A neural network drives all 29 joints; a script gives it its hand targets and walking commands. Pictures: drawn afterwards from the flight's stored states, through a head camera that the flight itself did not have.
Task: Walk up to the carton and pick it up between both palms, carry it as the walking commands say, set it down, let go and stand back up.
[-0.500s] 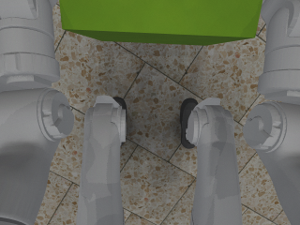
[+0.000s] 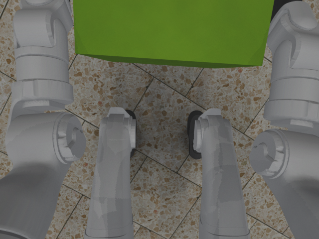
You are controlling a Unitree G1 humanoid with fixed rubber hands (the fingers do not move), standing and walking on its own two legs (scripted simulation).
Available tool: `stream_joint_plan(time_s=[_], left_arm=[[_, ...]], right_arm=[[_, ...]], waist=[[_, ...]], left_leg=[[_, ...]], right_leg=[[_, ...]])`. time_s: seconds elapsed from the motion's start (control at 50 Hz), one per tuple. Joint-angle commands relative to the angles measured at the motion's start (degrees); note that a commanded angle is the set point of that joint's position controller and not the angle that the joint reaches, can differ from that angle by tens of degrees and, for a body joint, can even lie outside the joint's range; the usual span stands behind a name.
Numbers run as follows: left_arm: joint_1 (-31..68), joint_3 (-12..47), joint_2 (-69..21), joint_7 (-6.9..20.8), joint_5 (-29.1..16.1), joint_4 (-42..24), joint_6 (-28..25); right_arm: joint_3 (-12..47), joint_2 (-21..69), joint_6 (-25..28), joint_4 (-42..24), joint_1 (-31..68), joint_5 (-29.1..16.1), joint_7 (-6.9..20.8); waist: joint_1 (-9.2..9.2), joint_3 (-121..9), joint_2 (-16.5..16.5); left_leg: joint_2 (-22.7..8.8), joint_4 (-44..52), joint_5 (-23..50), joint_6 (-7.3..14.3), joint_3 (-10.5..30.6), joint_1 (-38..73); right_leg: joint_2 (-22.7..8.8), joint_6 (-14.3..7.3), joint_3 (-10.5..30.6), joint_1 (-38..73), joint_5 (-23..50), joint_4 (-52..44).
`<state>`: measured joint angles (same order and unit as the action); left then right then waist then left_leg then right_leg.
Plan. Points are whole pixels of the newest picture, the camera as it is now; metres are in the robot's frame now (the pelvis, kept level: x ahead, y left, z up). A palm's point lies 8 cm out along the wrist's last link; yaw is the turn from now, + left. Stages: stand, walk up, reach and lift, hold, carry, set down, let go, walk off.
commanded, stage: reach and lift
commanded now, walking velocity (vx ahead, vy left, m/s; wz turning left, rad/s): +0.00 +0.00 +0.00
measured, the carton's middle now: out of the picture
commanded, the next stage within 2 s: none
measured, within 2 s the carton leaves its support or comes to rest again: neither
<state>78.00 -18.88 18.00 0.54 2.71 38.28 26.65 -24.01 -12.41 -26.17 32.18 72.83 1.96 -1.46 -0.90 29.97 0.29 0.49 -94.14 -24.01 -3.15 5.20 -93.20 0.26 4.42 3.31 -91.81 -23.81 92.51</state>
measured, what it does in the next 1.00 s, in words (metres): rises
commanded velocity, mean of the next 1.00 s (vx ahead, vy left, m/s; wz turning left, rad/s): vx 0.00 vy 0.00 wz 0.00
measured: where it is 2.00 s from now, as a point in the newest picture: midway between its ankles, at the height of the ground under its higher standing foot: (161, 143)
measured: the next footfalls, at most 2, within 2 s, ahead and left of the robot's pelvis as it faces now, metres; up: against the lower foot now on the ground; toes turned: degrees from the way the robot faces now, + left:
none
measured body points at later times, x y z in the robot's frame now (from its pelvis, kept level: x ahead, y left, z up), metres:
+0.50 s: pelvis +0.00 +0.00 +0.06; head +0.32 +0.01 +0.36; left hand +0.55 +0.19 -0.04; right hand +0.52 -0.20 -0.03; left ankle +0.15 +0.14 -0.50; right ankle +0.16 -0.15 -0.50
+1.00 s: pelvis +0.01 +0.00 +0.12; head +0.31 +0.00 +0.45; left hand +0.52 +0.18 +0.04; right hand +0.50 -0.20 +0.04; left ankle +0.15 +0.14 -0.50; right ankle +0.16 -0.15 -0.50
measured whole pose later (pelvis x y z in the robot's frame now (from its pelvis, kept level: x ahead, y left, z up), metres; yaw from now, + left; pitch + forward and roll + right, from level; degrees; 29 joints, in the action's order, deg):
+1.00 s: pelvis +0.01 +0.00 +0.12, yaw +0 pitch +14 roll +0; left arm 61.9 -22.0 10.5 2.9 6.6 29.5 26.6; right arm -23.8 -6.6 -27.0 22.9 56.7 5.5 0.2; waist -0.6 29.9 1.0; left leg -0.5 -66.2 -17.3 -2.6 3.2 -63.0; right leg 0.2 3.8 4.6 -62.8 -16.6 65.3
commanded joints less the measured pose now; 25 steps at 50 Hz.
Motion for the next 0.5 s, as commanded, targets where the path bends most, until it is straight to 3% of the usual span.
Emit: stream_joint_plan(time_s=[0.0,0.02,0.04,0.06,0.08,0.1,0.12,0.14,0.16,0.18,0.2,0.22,0.24,0.26,0.28,0.3,0.32,0.34,0.36,0.38,0.4,0.42,0.44,0.48], left_arm=[[38.8,32.3,-66.4,18.5,-12.6,-10.1,-2.5],[39.8,32.9,-66.0,18.4,-13.3,-12.3,-2.5],[37.2,31.6,-65.8,18.4,-12.4,-9.1,-2.2],[37.1,33.3,-66.3,18.5,-12.8,-11.7,-2.5],[34.0,31.2,-67.3,18.9,-11.9,-6.8,-1.8],[33.8,31.7,-68.4,19.0,-12.9,-9.4,-2.0],[32.7,30.1,-67.6,19.2,-12.4,-7.6,-2.0],[36.6,31.4,-66.5,19.6,-12.6,-10.0,-2.1],[36.5,31.5,-66.1,19.4,-11.9,-10.4,-2.0],[35.7,33.8,-69.4,19.6,-13.8,-11.0,-1.8],[37.1,34.2,-69.2,19.5,-14.5,-12.2,-1.9],[37.1,34.2,-66.7,19.2,-13.2,-13.2,-2.4],[34.2,32.0,-67.2,19.8,-12.7,-10.7,-2.3],[37.4,34.1,-67.3,20.2,-13.4,-14.4,-2.7],[36.0,34.8,-67.3,20.0,-13.5,-14.7,-2.6],[37.5,34.3,-67.6,20.0,-14.1,-15.2,-2.3],[34.1,32.6,-66.1,20.0,-12.7,-10.9,-1.8],[31.0,33.4,-69.3,20.2,-13.7,-10.4,-1.7],[27.7,31.4,-69.2,20.7,-12.0,-6.5,-1.4],[25.6,30.6,-69.4,20.8,-10.3,-7.6,-1.5],[24.8,30.3,-70.6,20.8,-9.8,-5.4,-1.4],[29.6,33.5,-71.0,20.8,-12.1,-11.9,-2.0],[28.9,34.4,-69.8,20.4,-10.8,-11.6,-2.1],[29.0,34.7,-68.3,21.0,-10.9,-12.7,-2.5]], right_arm=[[36.7,56.6,2.4,-8.3,43.3,-10.9,20.3],[38.5,59.0,2.0,-9.8,43.8,-12.5,20.3],[40.1,56.8,2.2,-13.4,47.5,-13.6,20.7],[39.6,58.9,2.0,-12.0,45.5,-13.0,20.8],[41.3,58.2,2.2,-13.5,46.8,-13.4,20.2],[40.0,58.7,2.0,-14.0,45.3,-12.6,20.0],[41.3,58.1,2.1,-14.7,48.0,-13.0,19.8],[39.3,57.4,2.0,-12.1,44.3,-11.9,20.0],[38.1,57.5,1.7,-9.7,41.7,-11.1,20.1],[40.8,57.2,2.4,-14.8,44.1,-13.0,20.2],[40.5,57.7,2.1,-14.5,44.7,-13.0,20.1],[40.0,61.8,1.4,-9.6,40.0,-12.0,20.3],[39.6,58.9,1.5,-11.3,40.6,-10.7,20.4],[40.4,60.7,1.7,-12.5,38.8,-11.6,20.3],[40.9,61.6,1.7,-13.4,39.3,-12.7,20.5],[39.9,60.1,1.5,-14.1,40.5,-11.9,20.2],[39.2,58.0,1.6,-13.7,42.0,-11.6,20.5],[41.3,59.7,1.8,-15.1,41.9,-11.9,20.4],[41.3,57.9,1.8,-14.3,40.6,-10.9,20.8],[40.1,59.7,1.8,-12.9,38.4,-10.8,20.9],[40.5,59.0,1.8,-13.1,38.0,-9.7,21.1],[41.7,60.9,1.8,-14.9,37.2,-10.3,21.4],[40.0,61.4,1.8,-10.8,34.3,-10.3,21.9],[41.9,62.3,1.5,-11.7,33.4,-10.2,22.2]], waist=[[-1.65,-133.7,-4.5],[-0.73,-134.2,-2.7],[0.26,-134.8,-3.4],[-0.26,-137.6,-2.3],[0.26,-137.4,-2.2],[-1.74,-137.2,-0.4],[1.07,-134.3,0.3],[-1.2,-133.6,-1.0],[-1.28,-132.4,-2.5],[-1.21,-138.5,-3.6],[-1.74,-138.5,-3.6],[-0.54,-135.5,-2.9],[-1.76,-132.6,0.2],[-1.7,-139.3,-2.8],[-1.24,-141.1,-1.3],[-1.87,-141.1,-2.3],[-0.87,-136.2,-1.8],[-0.89,-135.3,0.6],[-1.5,-131.8,0.0],[0.27,-130.6,-1.5],[-1.3,-129.3,-1.8],[-1.32,-135.4,-0.9],[-1.32,-132.2,-3.7],[-0.14,-134.5,-2.8]], left_leg=[[6.4,11.3,7.0,0.1,-10.4,38.8],[6.3,12.5,7.5,0.3,-9.8,40.1],[6.9,12.4,7.6,0.9,-10.7,41.0],[7.0,12.7,10.1,0.3,-10.9,40.7],[7.3,12.4,7.9,0.8,-11.5,38.9],[7.1,13.4,8.7,1.0,-10.5,40.5],[7.1,14.3,7.2,1.3,-10.9,39.3],[7.0,12.7,6.9,0.9,-11.3,37.2],[6.6,14.4,5.3,1.1,-10.2,38.5],[7.1,15.6,9.7,0.3,-9.8,42.6],[7.2,16.4,8.5,0.2,-9.7,42.9],[7.0,16.7,8.0,0.3,-10.6,41.6],[7.2,17.2,6.6,1.0,-10.3,40.0],[6.9,16.5,9.9,-0.2,-11.2,42.8],[7.3,16.9,10.5,0.6,-10.2,42.7],[6.8,17.5,9.4,0.3,-10.5,44.3],[6.6,17.7,8.0,0.4,-10.1,42.1],[7.0,19.5,8.5,0.6,-10.2,44.1],[7.0,19.9,6.7,0.9,-10.2,42.7],[7.1,19.7,7.6,1.0,-10.6,41.1],[6.9,21.1,7.8,0.8,-9.8,42.7],[6.5,21.3,9.6,-0.2,-9.6,46.4],[6.5,22.3,9.7,0.0,-9.4,45.9],[6.8,23.6,8.1,0.4,-9.7,47.6]], right_leg=[[7.5,-4.1,-9.8,28.6,6.8,-10.5],[8.1,-3.5,-9.7,30.5,6.5,-11.5],[7.8,-3.4,-9.4,31.7,6.7,-11.5],[8.2,-3.2,-10.1,34.3,9.5,-11.7],[8.1,-2.8,-8.7,37.1,8.1,-12.7],[8.0,-2.7,-9.8,36.8,9.4,-13.0],[7.6,-2.7,-9.2,37.0,6.8,-14.2],[7.7,-3.6,-8.8,35.4,8.1,-13.5],[7.9,-3.9,-9.0,33.6,6.2,-13.7],[8.0,-3.6,-8.8,39.0,10.1,-15.4],[8.1,-3.0,-9.4,39.6,9.1,-15.4],[8.0,-3.0,-9.2,38.5,8.6,-14.9],[8.2,-2.9,-9.3,37.9,7.1,-16.3],[8.0,-3.3,-8.0,42.2,11.6,-17.0],[8.2,-3.0,-8.2,43.5,12.2,-16.7],[8.1,-3.1,-8.6,42.7,10.9,-17.1],[7.7,-3.3,-7.9,40.0,9.3,-17.3],[8.1,-3.0,-8.7,42.9,9.5,-18.7],[7.9,-3.0,-8.1,42.3,7.7,-19.5],[7.7,-3.1,-7.3,42.5,10.0,-19.6],[7.7,-3.1,-8.0,42.2,9.4,-20.0],[7.9,-3.4,-8.2,43.5,10.9,-20.7],[7.8,-3.5,-8.6,40.9,11.5,-20.2],[8.2,-3.0,-7.9,44.4,9.6,-21.9]])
